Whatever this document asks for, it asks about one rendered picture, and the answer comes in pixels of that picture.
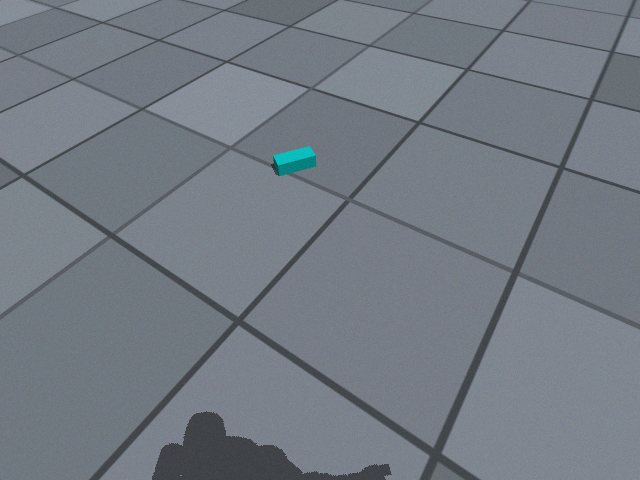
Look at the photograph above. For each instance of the carton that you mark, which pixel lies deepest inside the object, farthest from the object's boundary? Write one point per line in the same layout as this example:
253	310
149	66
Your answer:
295	160

